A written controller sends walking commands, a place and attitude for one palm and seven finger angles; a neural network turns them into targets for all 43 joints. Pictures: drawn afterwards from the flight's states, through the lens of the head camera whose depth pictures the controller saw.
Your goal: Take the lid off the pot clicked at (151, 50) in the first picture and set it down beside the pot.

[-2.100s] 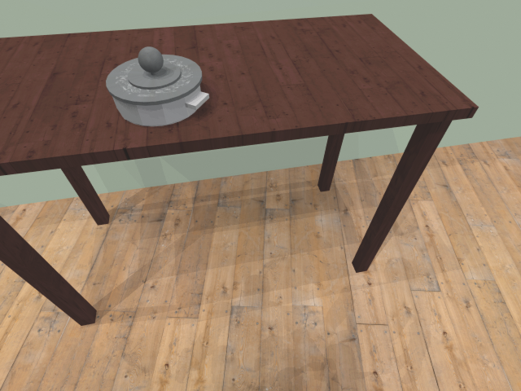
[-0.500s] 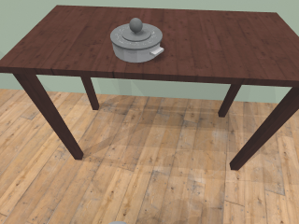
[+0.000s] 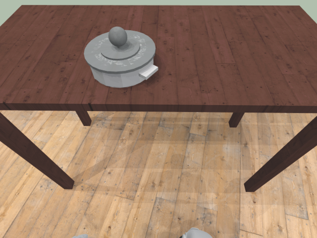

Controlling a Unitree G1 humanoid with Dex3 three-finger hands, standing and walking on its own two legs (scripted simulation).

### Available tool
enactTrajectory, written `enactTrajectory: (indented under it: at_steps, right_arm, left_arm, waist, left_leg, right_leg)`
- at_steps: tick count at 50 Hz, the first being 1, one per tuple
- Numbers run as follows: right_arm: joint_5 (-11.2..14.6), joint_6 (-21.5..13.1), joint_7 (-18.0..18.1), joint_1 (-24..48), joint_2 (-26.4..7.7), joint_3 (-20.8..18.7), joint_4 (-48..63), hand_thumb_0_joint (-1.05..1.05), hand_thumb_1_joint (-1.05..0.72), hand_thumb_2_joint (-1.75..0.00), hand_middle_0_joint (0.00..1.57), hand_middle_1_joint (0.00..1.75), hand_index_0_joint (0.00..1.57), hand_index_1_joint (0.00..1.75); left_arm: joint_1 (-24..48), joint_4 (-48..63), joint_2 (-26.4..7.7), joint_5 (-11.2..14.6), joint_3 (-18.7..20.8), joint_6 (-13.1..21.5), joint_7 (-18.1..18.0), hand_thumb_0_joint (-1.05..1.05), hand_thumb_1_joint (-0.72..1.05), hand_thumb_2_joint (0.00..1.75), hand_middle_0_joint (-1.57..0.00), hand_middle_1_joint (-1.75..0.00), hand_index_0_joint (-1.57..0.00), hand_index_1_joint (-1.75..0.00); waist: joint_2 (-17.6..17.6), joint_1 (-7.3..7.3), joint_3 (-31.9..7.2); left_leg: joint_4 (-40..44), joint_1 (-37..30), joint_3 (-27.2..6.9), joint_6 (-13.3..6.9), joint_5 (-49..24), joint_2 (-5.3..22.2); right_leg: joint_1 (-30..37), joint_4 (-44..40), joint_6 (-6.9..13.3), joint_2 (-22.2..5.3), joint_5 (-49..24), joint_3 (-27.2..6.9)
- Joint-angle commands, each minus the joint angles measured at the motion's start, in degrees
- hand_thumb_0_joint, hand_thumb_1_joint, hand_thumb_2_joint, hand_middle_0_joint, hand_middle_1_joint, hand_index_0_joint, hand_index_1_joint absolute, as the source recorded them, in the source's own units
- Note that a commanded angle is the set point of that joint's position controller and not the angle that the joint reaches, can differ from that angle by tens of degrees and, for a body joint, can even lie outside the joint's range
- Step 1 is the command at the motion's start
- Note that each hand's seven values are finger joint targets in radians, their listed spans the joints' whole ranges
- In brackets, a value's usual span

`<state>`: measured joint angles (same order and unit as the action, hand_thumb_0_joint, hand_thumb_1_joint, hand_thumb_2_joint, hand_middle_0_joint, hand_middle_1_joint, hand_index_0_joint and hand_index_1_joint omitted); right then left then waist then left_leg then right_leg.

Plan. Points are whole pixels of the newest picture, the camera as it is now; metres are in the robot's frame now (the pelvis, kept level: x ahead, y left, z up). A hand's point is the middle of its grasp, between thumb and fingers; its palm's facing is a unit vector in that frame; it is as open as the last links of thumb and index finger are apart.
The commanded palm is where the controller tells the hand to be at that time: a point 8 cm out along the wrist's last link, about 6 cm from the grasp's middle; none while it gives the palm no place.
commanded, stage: come to a stop and stand still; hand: left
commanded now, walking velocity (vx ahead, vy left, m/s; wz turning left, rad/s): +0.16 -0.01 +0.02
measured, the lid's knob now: (117, 36) +0.57 +0.13 +0.19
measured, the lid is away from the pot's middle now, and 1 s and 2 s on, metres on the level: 0.00 0.00 0.00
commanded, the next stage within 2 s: look again from close up in 1.12 s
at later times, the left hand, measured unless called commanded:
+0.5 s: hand (89, 232) +0.15 +0.21 -0.15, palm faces +0.04 -0.96 -0.26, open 7.3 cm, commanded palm none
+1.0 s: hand out of the picture +0.08 +0.15 -0.16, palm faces +0.01 -0.98 -0.18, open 7.3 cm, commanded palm none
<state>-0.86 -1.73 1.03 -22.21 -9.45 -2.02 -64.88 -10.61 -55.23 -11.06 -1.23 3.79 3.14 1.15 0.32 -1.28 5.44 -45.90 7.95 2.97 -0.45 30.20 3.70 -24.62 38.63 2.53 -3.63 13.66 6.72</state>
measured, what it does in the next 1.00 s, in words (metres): steps on the spot: left foot, then right foot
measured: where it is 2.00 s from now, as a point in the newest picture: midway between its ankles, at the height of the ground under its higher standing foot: outside the picture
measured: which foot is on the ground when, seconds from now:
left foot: up 0.00-0.24, down 0.26-0.62, up 0.64-0.84, down 0.86-1.00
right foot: down 0.00-0.28, up 0.30-0.58, down 0.60-1.00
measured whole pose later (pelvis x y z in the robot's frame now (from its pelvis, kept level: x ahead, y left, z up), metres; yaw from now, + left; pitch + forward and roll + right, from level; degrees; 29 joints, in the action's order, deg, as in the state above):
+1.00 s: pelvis +0.04 -0.03 +0.02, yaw -2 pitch -1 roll +0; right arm -0.6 1.3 1.7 -12.5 -8.6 -0.8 -62.5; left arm -12.7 -60.0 -10.8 -0.7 1.1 -1.5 -1.7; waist -2.9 0.5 3.2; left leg -26.2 11.2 0.7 -0.9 13.9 -0.7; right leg -11.6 26.9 -0.3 -0.7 14.1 0.5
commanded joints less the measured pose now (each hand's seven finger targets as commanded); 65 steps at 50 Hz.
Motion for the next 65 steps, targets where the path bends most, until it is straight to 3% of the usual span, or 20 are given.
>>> enactTrajectory:
  at_steps: [1,4,10,12,15,21,24,28,30,31,32,38,41,43,46,52,60,61,63,65]
  right_arm:
    - [0.2,-1.7,0.0,6.2,-4.6,-1.3,7.1,0.0,-0.9,-0.9,0.2,0.3,0.2,0.3]
    - [-0.3,-0.2,-0.3,2.8,-2.2,-0.7,5.7,0.0,-0.9,-0.9,0.2,0.3,0.2,0.3]
    - [0.7,1.1,0.4,2.7,-1.2,0.1,5.4,0.0,-0.9,-0.9,0.2,0.3,0.2,0.3]
    - [0.2,1.4,0.6,3.0,-5.4,-1.3,6.6,0.0,-0.9,-0.9,0.2,0.3,0.2,0.3]
    - [0.1,2.1,1.3,4.9,-11.0,-1.9,9.3,0.0,-0.9,-0.9,0.2,0.3,0.2,0.3]
    - [-0.7,2.7,1.7,12.8,-10.5,-2.9,13.7,0.0,-0.9,-0.9,0.2,0.3,0.2,0.3]
    - [-0.7,3.1,1.4,13.9,-10.4,-3.1,13.9,0.0,-0.9,-0.9,0.2,0.3,0.2,0.3]
    - [0.0,3.5,0.6,15.0,-10.5,-3.6,14.0,0.0,-0.9,-0.9,0.2,0.3,0.2,0.3]
    - [0.8,3.8,-0.1,13.5,-4.1,-2.6,14.9,0.0,-0.9,-0.9,0.2,0.3,0.2,0.3]
    - [0.7,4.4,-0.2,16.1,-4.7,-2.5,15.7,0.0,-0.9,-0.9,0.2,0.3,0.2,0.3]
    - [0.3,4.9,-0.1,18.2,-4.4,-2.6,15.8,0.0,-0.9,-0.9,0.2,0.3,0.2,0.3]
    - [1.0,3.1,0.3,14.1,-4.5,-1.8,11.4,0.0,-0.9,-0.9,0.2,0.3,0.2,0.3]
    - [0.8,2.1,0.6,10.5,-4.3,-1.0,8.7,0.0,-0.9,-0.9,0.2,0.3,0.2,0.3]
    - [0.1,1.4,0.8,11.4,-8.0,-0.8,7.9,0.0,-0.9,-0.9,0.2,0.3,0.2,0.3]
    - [0.3,1.3,0.9,13.0,-8.2,-0.3,6.5,0.0,-0.9,-0.9,0.2,0.3,0.2,0.3]
    - [0.2,1.5,0.7,10.2,-6.6,-0.1,4.4,0.0,-0.9,-0.9,0.2,0.3,0.2,0.3]
    - [0.3,1.0,0.8,6.2,-5.2,0.4,2.4,0.0,-0.9,-0.9,0.2,0.3,0.2,0.3]
    - [0.7,0.2,0.1,10.3,-7.5,0.6,6.1,0.0,-0.9,-0.9,0.2,0.3,0.2,0.3]
    - [0.1,0.7,-0.5,4.7,-4.6,1.2,7.5,0.0,-0.9,-0.9,0.2,0.3,0.2,0.3]
    - [-0.1,0.5,-0.5,3.7,-4.9,1.0,8.3,0.0,-0.9,-0.9,0.2,0.3,0.2,0.3]
  left_arm:
    - [-13.6,-1.1,-9.6,0.3,2.0,-0.7,-2.4,0.0,0.9,0.9,-0.2,-0.3,-0.2,-0.3]
    - [-7.0,0.5,-5.3,-0.3,0.3,0.1,-2.7,0.0,0.9,0.9,-0.2,-0.3,-0.2,-0.3]
    - [-4.8,0.4,-7.3,0.4,-0.2,-2.2,-3.7,0.0,0.9,0.9,-0.2,-0.3,-0.2,-0.3]
    - [-6.0,1.2,-6.6,0.6,0.2,-3.4,-3.8,0.0,0.9,0.9,-0.2,-0.3,-0.2,-0.3]
    - [-8.6,2.3,-5.2,1.1,-0.1,-4.8,-4.6,0.0,0.9,0.9,-0.2,-0.3,-0.2,-0.3]
    - [-6.0,3.4,-4.9,1.0,1.1,-5.4,-3.8,0.0,0.9,0.9,-0.2,-0.3,-0.2,-0.3]
    - [-6.6,4.0,-4.5,0.9,1.0,-5.6,-3.4,0.0,0.9,0.9,-0.2,-0.3,-0.2,-0.3]
    - [-11.4,2.8,-4.9,0.2,0.6,-4.6,-3.1,0.0,0.9,0.9,-0.2,-0.3,-0.2,-0.3]
    - [-8.0,4.1,-11.9,-0.7,1.2,-3.7,-3.5,0.0,0.9,0.9,-0.2,-0.3,-0.2,-0.3]
    - [-6.6,5.1,-13.5,-0.7,1.1,-3.9,-3.3,0.0,0.9,0.9,-0.2,-0.3,-0.2,-0.3]
    - [-5.2,5.3,-12.8,-0.8,1.2,-3.7,-3.4,0.0,0.9,0.9,-0.2,-0.3,-0.2,-0.3]
    - [-5.7,3.0,-10.2,-0.3,0.3,-3.2,-3.7,0.0,0.9,0.9,-0.2,-0.3,-0.2,-0.3]
    - [-5.0,1.3,-9.4,0.7,-0.2,-3.3,-3.6,0.0,0.9,0.9,-0.2,-0.3,-0.2,-0.3]
    - [-6.2,0.7,-5.9,0.9,-0.9,-3.7,-3.4,0.0,0.9,0.9,-0.2,-0.3,-0.2,-0.3]
    - [-5.3,-1.9,-5.6,0.7,-1.5,-4.2,-3.3,0.0,0.9,0.9,-0.2,-0.3,-0.2,-0.3]
    - [-6.2,-5.0,-5.4,0.4,-2.1,-3.5,-2.7,0.0,0.9,0.9,-0.2,-0.3,-0.2,-0.3]
    - [-6.7,-6.3,-5.2,0.7,-2.1,-2.6,-2.9,0.0,0.9,0.9,-0.2,-0.3,-0.2,-0.3]
    - [-11.8,-7.8,-4.6,-0.2,-3.1,-1.3,-5.3,0.0,0.9,0.9,-0.2,-0.3,-0.2,-0.3]
    - [-7.1,-4.0,-7.3,0.2,-3.0,-0.8,-4.4,0.0,0.9,0.9,-0.2,-0.3,-0.2,-0.3]
    - [-6.6,-3.2,-7.2,0.5,-2.8,-1.4,-3.7,0.0,0.9,0.9,-0.2,-0.3,-0.2,-0.3]
  waist:
    - [-7.5,5.74,-5.8]
    - [-5.2,0.61,-4.7]
    - [-6.5,0.53,-6.9]
    - [-0.8,0.59,-6.0]
    - [17.5,0.7,-7.5]
    - [5.3,1.16,-11.3]
    - [10.3,0.92,-12.6]
    - [5.8,2.67,-11.7]
    - [-14.0,0.96,-6.1]
    - [-11.3,2.4,-5.1]
    - [-13.2,2.49,-4.4]
    - [-10.3,2.0,-7.6]
    - [-8.2,0.57,-8.1]
    - [2.9,2.36,-7.1]
    - [11.1,2.89,-5.2]
    - [3.5,2.25,-1.6]
    - [-1.8,1.25,-2.9]
    - [0.4,3.16,-1.2]
    - [-1.2,-0.43,-4.7]
    - [5.9,-0.11,-6.1]
  left_leg:
    - [-30.3,28.7,-4.3,-2.2,-3.5,2.0]
    - [-17.4,19.7,-1.8,0.3,-6.7,2.8]
    - [13.8,6.2,1.8,2.5,-20.3,-1.3]
    - [19.0,-0.2,-1.7,0.7,-42.3,2.9]
    - [23.7,-1.4,-16.1,-11.9,-79.9,18.4]
    - [21.4,-3.7,-9.7,-11.4,-62.8,15.0]
    - [22.2,-2.8,-8.6,-10.2,-54.3,13.7]
    - [17.7,3.9,-6.2,-5.5,-34.9,9.0]
    - [7.7,15.9,0.1,1.1,-8.8,-1.8]
    - [0.2,13.2,-1.9,1.7,0.2,-3.3]
    - [-5.3,15.3,-4.6,1.1,2.0,-3.5]
    - [3.5,13.4,-2.1,1.8,-3.6,-4.2]
    - [22.3,1.0,-3.1,1.3,-19.0,-3.3]
    - [24.4,-1.5,-11.5,-2.3,-32.9,5.5]
    - [30.8,5.8,-13.7,-4.1,-21.9,6.5]
    - [30.7,6.9,-10.1,-1.2,-9.3,2.2]
    - [27.5,3.1,-7.5,-0.8,-16.9,1.4]
    - [17.0,6.0,-3.9,0.7,-20.9,1.8]
    - [18.5,5.2,-5.2,0.2,-12.9,-1.1]
    - [20.9,4.5,-6.5,-0.7,-14.1,0.0]
  right_leg:
    - [21.4,-24.0,11.9,-19.2,3.5,-29.5]
    - [11.6,-22.6,8.6,-14.0,-17.2,-12.8]
    - [12.4,-13.1,5.0,-8.9,-31.3,-5.6]
    - [8.1,-7.0,1.1,-6.1,-21.8,-5.3]
    - [3.7,15.4,-4.2,3.3,24.0,-5.0]
    - [-2.0,25.6,-4.3,2.6,18.8,-10.4]
    - [1.7,15.9,-4.1,2.2,17.9,-8.6]
    - [13.5,-10.3,-3.8,2.6,1.8,-4.3]
    - [13.4,-21.1,2.3,-12.1,-10.6,-23.5]
    - [5.1,-23.1,7.9,-18.0,-9.8,-26.1]
    - [4.6,-22.1,9.0,-15.4,-13.0,-26.4]
    - [17.9,-12.8,8.5,-10.0,-36.1,-17.4]
    - [13.5,-12.0,3.4,-7.1,-23.5,-16.0]
    - [9.3,-11.9,-1.4,-1.0,-7.3,-11.7]
    - [15.4,-12.1,-3.3,0.7,2.2,-7.4]
    - [13.3,-18.3,-2.1,-0.9,-0.7,-10.2]
    - [10.9,-20.4,-1.3,-1.9,-0.2,-12.4]
    - [11.6,-18.6,-1.7,-4.2,-11.7,-12.8]
    - [7.6,-19.2,1.0,-4.6,11.0,-15.5]
    - [6.6,-15.6,1.2,-2.2,10.2,-13.0]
